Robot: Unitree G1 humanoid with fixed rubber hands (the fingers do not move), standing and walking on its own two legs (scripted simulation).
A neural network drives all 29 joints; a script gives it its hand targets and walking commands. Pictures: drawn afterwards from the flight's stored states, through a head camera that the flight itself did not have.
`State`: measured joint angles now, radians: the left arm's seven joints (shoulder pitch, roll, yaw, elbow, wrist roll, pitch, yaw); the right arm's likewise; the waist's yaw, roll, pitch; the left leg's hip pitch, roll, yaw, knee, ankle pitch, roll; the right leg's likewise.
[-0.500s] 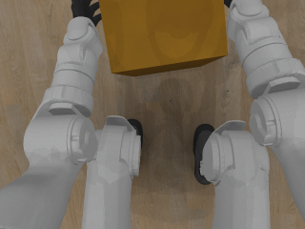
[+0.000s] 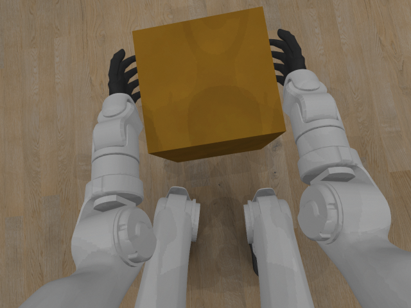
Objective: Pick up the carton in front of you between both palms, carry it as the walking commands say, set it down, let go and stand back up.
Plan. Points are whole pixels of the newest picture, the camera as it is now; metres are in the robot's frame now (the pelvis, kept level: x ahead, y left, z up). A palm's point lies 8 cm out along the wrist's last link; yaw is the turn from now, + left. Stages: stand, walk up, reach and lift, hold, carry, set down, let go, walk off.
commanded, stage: reach and lift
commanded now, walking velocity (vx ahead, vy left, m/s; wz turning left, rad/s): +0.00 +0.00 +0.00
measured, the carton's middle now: (210, 102) +0.49 +0.02 -0.14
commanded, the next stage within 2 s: none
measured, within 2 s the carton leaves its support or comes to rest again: neither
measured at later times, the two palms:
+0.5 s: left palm (81, 71) +0.46 +0.17 +0.08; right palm (339, 53) +0.48 -0.13 +0.08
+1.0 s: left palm out of the picture +0.42 +0.16 +0.24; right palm out of the picture +0.43 -0.14 +0.23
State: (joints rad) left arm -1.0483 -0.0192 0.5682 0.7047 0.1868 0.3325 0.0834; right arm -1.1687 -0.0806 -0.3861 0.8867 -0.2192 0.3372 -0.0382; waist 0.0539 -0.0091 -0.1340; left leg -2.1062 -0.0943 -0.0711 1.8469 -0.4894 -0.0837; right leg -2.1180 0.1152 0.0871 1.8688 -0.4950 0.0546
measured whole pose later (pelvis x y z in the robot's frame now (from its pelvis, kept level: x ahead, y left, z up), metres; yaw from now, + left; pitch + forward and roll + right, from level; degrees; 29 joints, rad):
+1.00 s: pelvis +0.09 +0.00 +0.26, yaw +0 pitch +18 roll +0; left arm -0.39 -0.14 0.35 0.56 0.19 0.32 0.05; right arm -0.39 0.11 -0.30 0.59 -0.19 0.32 -0.04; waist 0.02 0.00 -0.19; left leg -0.83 -0.07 -0.13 0.89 -0.37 -0.03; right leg -0.82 0.08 0.13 0.89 -0.38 0.02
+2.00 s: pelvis +0.11 +0.01 +0.32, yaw -1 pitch -4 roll +0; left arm -0.30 -0.16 0.28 0.34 0.29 0.64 0.00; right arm -0.28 0.16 -0.25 0.34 -0.29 0.65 0.01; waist 0.00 0.00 -0.01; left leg -0.13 -0.04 -0.14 0.40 -0.21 -0.01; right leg -0.12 0.04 0.14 0.40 -0.21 0.01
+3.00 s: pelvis +0.10 +0.01 +0.32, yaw +0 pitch -7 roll +0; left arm -0.31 -0.16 0.27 0.27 0.30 0.74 -0.01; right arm -0.29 0.16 -0.24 0.26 -0.29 0.76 0.01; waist 0.00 0.00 0.01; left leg -0.06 -0.04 -0.13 0.37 -0.19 -0.01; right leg -0.05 0.04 0.13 0.37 -0.19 0.01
